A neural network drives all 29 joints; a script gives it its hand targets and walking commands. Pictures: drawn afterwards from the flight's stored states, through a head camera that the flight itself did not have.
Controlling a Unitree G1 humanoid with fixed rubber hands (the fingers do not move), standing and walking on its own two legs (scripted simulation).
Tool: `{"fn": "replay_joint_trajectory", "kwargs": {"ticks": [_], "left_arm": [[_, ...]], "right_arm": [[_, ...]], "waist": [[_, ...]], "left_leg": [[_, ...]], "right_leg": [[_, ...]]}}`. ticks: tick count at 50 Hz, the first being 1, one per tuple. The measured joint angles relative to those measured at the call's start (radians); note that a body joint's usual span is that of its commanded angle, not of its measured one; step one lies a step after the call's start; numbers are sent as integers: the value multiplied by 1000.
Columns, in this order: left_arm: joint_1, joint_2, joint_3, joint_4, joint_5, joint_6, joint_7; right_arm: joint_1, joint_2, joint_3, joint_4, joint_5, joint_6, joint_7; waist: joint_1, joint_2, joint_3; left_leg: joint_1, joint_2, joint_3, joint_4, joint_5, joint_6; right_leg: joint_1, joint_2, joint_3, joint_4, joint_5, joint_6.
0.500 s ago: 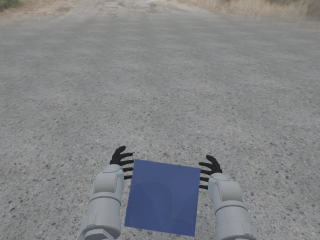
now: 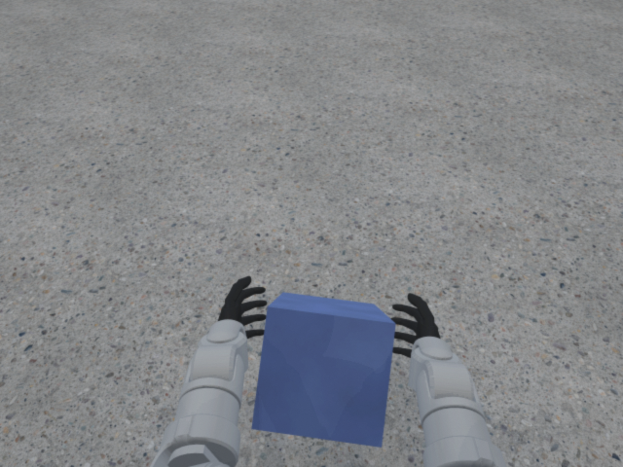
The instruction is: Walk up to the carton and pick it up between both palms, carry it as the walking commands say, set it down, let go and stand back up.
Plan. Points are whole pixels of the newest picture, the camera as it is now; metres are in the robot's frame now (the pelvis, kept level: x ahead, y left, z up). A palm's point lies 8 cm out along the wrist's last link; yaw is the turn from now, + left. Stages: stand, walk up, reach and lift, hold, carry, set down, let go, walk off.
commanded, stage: set down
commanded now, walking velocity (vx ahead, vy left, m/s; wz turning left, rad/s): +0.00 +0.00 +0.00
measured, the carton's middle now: (323, 355) +0.33 +0.00 -0.13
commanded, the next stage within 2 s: none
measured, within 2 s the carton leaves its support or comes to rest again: neither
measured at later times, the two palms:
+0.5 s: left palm (245, 356) +0.32 +0.13 -0.11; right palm (406, 369) +0.31 -0.13 -0.12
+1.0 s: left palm (257, 359) +0.35 +0.12 -0.20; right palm (394, 371) +0.34 -0.13 -0.21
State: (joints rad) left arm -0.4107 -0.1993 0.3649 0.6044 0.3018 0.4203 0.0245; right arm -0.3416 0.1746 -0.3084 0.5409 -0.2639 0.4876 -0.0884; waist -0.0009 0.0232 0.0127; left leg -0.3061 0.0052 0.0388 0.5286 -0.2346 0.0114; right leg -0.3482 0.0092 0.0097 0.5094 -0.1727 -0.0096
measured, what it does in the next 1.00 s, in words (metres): lowers itself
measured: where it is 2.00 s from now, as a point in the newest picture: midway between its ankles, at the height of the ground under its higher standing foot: outside the picture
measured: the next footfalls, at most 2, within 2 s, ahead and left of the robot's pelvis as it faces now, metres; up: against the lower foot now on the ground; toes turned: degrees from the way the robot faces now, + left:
none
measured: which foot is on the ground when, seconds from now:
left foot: down 0.00-1.00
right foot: down 0.00-1.00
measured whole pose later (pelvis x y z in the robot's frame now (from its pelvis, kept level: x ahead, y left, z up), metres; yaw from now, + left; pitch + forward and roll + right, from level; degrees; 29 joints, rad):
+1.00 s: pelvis -0.05 +0.00 -0.14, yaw +1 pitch +32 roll +1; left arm -0.69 -0.19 0.44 0.67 0.30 0.17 0.15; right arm -0.62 0.19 -0.38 0.61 -0.26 0.21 -0.24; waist 0.00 0.00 -0.15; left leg -1.43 0.00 0.04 1.30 -0.44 0.01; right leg -1.48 0.01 0.02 1.28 -0.36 -0.01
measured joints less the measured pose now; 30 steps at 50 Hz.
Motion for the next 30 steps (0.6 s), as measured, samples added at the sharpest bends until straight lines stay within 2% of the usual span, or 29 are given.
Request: {"fn": "replay_joint_trajectory", "kwargs": {"ticks": [12, 17, 30], "left_arm": [[-3, -1, 23, 14, 2, -171, 17], [-32, -1, 28, 17, 2, -227, 34], [-138, -1, 40, 39, 2, -285, 96]], "right_arm": [[-31, 9, -8, 57, 0, -187, -14], [-65, 21, -25, 62, 0, -248, -38], [-154, 24, -42, 64, 0, -310, -91]], "waist": [[0, -12, -12], [0, -19, -17], [0, -14, -89]], "left_leg": [[-272, 0, 0, 109, -8, 0], [-416, 0, 0, 197, -26, 0], [-761, 0, 0, 442, -91, 1]], "right_leg": [[-271, -1, 0, 105, -5, 0], [-414, -2, 0, 193, -23, 0], [-761, -4, 2, 436, -85, 0]]}}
